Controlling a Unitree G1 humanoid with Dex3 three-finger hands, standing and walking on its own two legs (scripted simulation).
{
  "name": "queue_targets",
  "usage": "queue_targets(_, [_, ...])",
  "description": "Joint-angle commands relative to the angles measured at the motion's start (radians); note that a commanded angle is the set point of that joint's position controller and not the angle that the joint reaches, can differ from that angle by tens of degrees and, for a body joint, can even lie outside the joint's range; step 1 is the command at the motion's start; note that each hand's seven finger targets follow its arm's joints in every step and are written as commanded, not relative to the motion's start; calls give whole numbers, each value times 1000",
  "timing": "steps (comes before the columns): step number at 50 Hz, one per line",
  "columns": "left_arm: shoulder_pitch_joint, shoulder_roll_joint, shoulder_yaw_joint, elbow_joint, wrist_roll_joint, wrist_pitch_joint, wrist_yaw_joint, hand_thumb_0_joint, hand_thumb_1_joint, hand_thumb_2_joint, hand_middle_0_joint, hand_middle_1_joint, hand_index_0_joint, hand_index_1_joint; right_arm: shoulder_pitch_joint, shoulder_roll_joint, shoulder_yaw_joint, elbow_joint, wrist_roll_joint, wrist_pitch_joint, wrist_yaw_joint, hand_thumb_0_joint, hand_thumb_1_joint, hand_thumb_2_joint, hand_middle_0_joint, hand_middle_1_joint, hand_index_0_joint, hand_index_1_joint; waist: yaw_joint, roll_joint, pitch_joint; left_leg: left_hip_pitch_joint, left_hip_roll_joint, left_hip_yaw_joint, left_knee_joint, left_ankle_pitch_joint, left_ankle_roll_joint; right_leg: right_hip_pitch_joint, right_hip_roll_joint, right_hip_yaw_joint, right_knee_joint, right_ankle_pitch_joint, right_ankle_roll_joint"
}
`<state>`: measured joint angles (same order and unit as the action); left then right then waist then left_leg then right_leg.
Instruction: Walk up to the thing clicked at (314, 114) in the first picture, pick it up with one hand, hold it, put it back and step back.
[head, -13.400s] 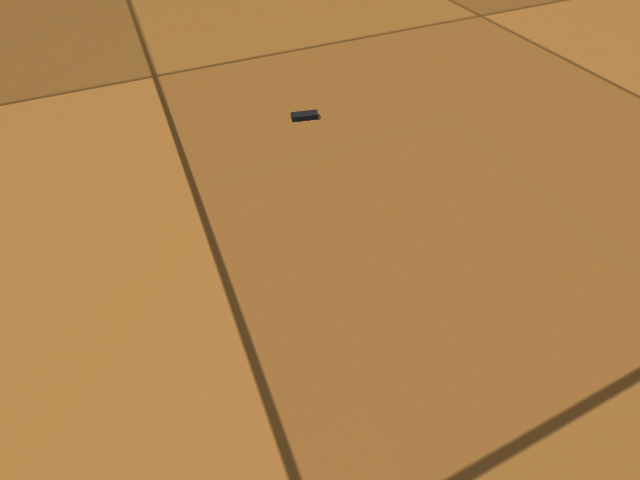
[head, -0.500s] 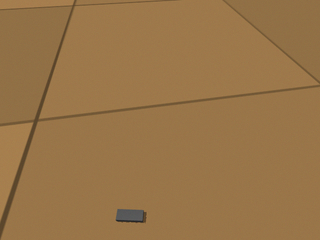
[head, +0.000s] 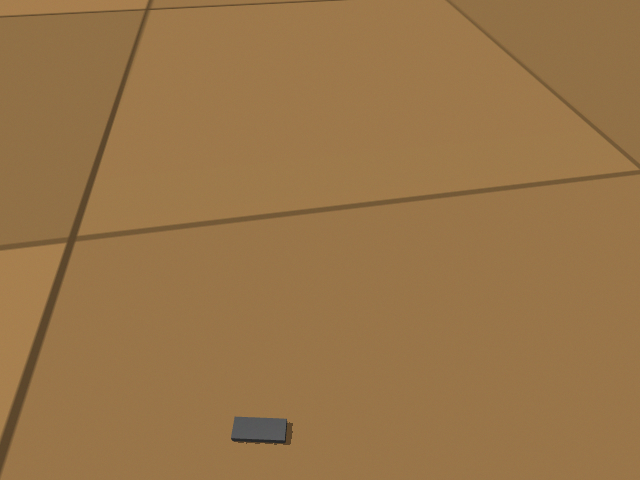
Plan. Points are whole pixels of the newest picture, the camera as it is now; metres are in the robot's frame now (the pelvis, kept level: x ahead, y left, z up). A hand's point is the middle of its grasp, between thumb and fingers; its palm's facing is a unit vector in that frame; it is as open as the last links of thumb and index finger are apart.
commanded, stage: stand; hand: left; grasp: from above
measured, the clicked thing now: (259, 429) +0.40 +0.19 -0.77
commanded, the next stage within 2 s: rise first in 0.18 s
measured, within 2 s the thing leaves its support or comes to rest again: neither
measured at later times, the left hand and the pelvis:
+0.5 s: hand out of the picture +0.14 +0.25 -0.17, palm faces +0.01 -0.94 -0.33, open 8.6 cm; pelvis -0.02 -0.01 -0.02, yaw +0 degrees
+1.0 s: hand out of the picture +0.11 +0.25 -0.24, palm faces -0.15 -0.89 -0.44, open 14.0 cm; pelvis -0.02 -0.01 -0.10, yaw -1 degrees
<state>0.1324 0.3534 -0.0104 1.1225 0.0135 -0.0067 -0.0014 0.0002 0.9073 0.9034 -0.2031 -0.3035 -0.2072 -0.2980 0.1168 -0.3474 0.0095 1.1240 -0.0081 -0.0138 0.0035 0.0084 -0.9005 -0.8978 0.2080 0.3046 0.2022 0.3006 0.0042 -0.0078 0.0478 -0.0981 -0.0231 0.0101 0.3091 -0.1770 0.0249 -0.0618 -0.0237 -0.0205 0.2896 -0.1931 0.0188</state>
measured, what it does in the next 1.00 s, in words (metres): lowers itself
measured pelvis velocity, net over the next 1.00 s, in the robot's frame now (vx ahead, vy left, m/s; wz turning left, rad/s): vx -0.02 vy -0.01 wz -0.01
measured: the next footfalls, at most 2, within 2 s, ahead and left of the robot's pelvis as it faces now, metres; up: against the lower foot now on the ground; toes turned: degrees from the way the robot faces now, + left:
none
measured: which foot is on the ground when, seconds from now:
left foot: down 0.00-1.00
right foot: down 0.00-1.00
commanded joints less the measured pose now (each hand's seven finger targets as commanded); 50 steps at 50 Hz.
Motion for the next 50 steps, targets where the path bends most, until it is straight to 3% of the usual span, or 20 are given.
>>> queue_targets(1, [-20, 207, 42, -59, -1, -25, 15, 0, 900, 900, -200, -300, -200, -301, -34, -218, -45, -55, 0, -22, -15, 0, -900, -900, 200, 300, 200, 300, -3, 15, -69, 16, 156, -119, -42, 188, 8, -3, -123, 95, -41, 142, -36])
queue_targets(14, [-24, 207, 44, -60, -1, -22, 15, 0, 841, 909, -214, -338, -212, -338, -35, -217, -45, -53, -1, -22, -16, 0, -898, -899, 197, 298, 198, 298, -1, 20, -59, 11, 150, -119, -48, 193, 4, -12, -122, 92, -40, 137, -36])
queue_targets(15, [-375, 51, 45, -411, -56, -122, 32, 0, 761, 937, -265, -418, -217, -418, -23, -56, 7, -343, 73, -71, -34, 0, -954, -915, 200, 301, 200, 301, -126, 15, 29, -123, 34, 5, 28, 18, -13, -282, 32, 3, 56, 72, -32])
queue_targets(16, [-538, 94, 62, -364, -59, -120, 37, 0, 681, 920, -249, -482, -207, -498, 23, -88, -5, -286, 73, -70, -43, 0, -890, -900, 199, 301, 200, 301, -98, 12, -32, -100, 25, 1, 51, -14, -14, -237, 28, -6, 71, 44, -36])
queue_targets(17, [-329, 157, 106, -172, -40, -81, 39, 0, 601, 889, -230, -562, -206, -578, 74, -113, -22, -286, 78, -56, -53, 0, -874, -895, 199, 300, 200, 300, -72, -11, -7, -148, 30, 0, 66, -28, -12, -236, 33, -16, 82, 13, -39])
queue_targets(18, [-279, 162, 117, -92, -22, -54, 26, 0, 521, 893, -201, -641, -187, -654, 98, -112, -34, -297, 70, -48, -54, 0, -865, -891, 199, 300, 200, 300, -65, -33, -57, -186, 22, 1, 126, -17, -9, -267, 32, -14, 122, 7, -42])
queue_targets(20, [-349, 257, 184, -120, 29, -59, 6, 0, 361, 897, -177, -801, -183, -795, 122, -120, -65, -354, 46, -56, -57, 0, -907, -902, 199, 300, 200, 300, -35, -16, -219, -191, 26, -6, 216, 48, -11, -284, 29, -10, 219, 66, -45])
queue_targets(22, [-121, 219, 216, -70, 69, -39, -15, 0, 201, 918, -127, -923, -145, -904, 172, -105, -90, -384, 28, -60, -42, 0, -920, -904, 200, 300, 200, 300, 14, 44, -302, -248, 15, -7, 289, 114, -22, -284, 25, -4, 289, 98, -53])
queue_targets(23, [-91, 226, 223, -126, 81, -27, -18, 0, 121, 939, -111, -958, -128, -939, 157, -101, -91, -429, 29, -62, -40, 0, -925, -905, 200, 300, 200, 300, 36, 82, -336, -248, 9, 0, 293, 127, -28, -270, 26, -2, 302, 103, -56])
queue_targets(25, [-57, 162, 190, -149, 98, 19, -18, 0, -39, 950, -114, -973, -125, -961, 138, -90, -91, -475, 37, -63, -39, 0, -923, -904, 200, 300, 200, 300, 21, 81, -290, -272, 12, -4, 277, 125, -33, -289, 36, -8, 298, 87, -58])
queue_targets(31, [-94, 184, 211, -284, 142, 113, 1, 0, -517, 989, -93, -1028, -83, -1037, 104, -71, -83, -578, 39, -75, -30, 0, -893, -899, 201, 300, 200, 300, -5, 14, -253, -416, 21, -16, 390, 1, -16, -429, 47, -15, 381, -32, -51])
queue_targets(34, [-67, 193, 234, -352, 162, 110, 1, 0, -563, 992, -89, -1057, -81, -1065, 131, -67, -91, -606, 33, -95, -28, 0, -902, -902, 201, 300, 200, 300, -11, 41, -291, -486, 21, -12, 483, -23, -12, -517, 43, -8, 478, -50, -50])
queue_targets(35, [-109, 201, 232, -444, 165, 97, 0, 0, -542, 997, -80, -1063, -73, -1069, 127, -63, -92, -620, 32, -103, -29, 0, -892, -899, 201, 300, 200, 300, -13, 58, -332, -481, 26, -12, 509, -3, -13, -543, 45, -7, 511, -35, -52])
queue_targets(36, [-47, 205, 251, -407, 171, 100, 1, 0, -551, 989, -90, -1054, -83, -1061, 130, -65, -94, -622, 28, -109, -32, 0, -893, -899, 201, 300, 200, 300, -16, 55, -331, -505, 26, -14, 537, -7, -12, -567, 44, -7, 539, -37, -49])
queue_targets(37, [-104, 184, 224, -515, 167, 88, -5, 0, -559, 1005, -84, -1065, -74, -1074, 122, -56, -95, -636, 27, -119, -33, 0, -908, -904, 201, 300, 200, 300, -31, 58, -344, -516, 29, -16, 555, -28, -13, -606, 45, -2, 557, -56, -49])
queue_targets(38, [-44, 207, 251, -498, 176, 90, -1, 0, -553, 991, -78, -1068, -72, -1074, 125, -60, -96, -638, 25, -123, -36, 0, -887, -898, 200, 300, 200, 300, -20, 76, -354, -523, 29, -16, 571, -32, -14, -619, 43, -3, 582, -58, -49])
queue_targets(39, [-40, 176, 220, -553, 175, 89, -6, 0, -561, 1005, -82, -1058, -70, -1070, 126, -54, -97, -648, 24, -129, -36, 0, -902, -903, 201, 300, 200, 300, -32, 81, -360, -533, 32, -17, 591, -22, -13, -643, 45, -4, 598, -55, -49])
queue_targets(42, [30, 209, 251, -636, 185, 104, -9, 0, -568, 1018, -70, -1058, -53, -1074, 119, -55, -102, -664, 23, -140, -41, 0, -892, -900, 200, 300, 200, 300, -20, 83, -410, -554, 34, -24, 634, -20, -10, -665, 43, -4, 633, -61, -49])
queue_targets(46, [101, 190, 234, -696, 202, 139, -14, 0, -578, 1001, -76, -1052, -65, -1062, 110, -53, -99, -682, 23, -147, -47, 0, -896, -900, 201, 300, 200, 300, -37, 65, -428, -612, 28, -17, 697, -23, -4, -692, 44, 1, 666, -37, -42])
queue_targets(50, [137, 196, 240, -739, 227, 158, -8, 0, -564, 985, -69, -1056, -62, -1062, 95, -50, -98, -694, 19, -158, -45, 0, -882, -896, 201, 300, 200, 300, -29, 82, -429, -671, 28, -24, 747, -39, -5, -762, 42, -6, 723, -69, -46])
